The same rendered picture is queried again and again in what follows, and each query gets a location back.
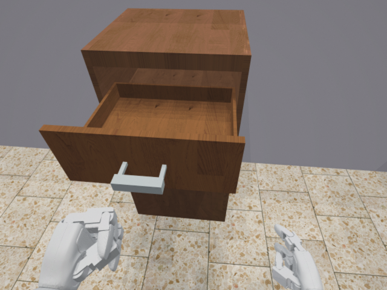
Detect robot right hand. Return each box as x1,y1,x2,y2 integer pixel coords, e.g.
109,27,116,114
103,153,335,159
272,224,324,290

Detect drawer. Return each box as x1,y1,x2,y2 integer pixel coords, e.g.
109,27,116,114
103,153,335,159
39,82,246,194

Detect cabinet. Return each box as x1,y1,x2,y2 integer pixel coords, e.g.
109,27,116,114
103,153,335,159
81,8,252,222

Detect robot left hand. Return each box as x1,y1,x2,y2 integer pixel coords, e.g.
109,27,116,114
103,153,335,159
38,207,124,290

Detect handle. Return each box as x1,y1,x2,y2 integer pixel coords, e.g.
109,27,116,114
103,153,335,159
110,162,167,195

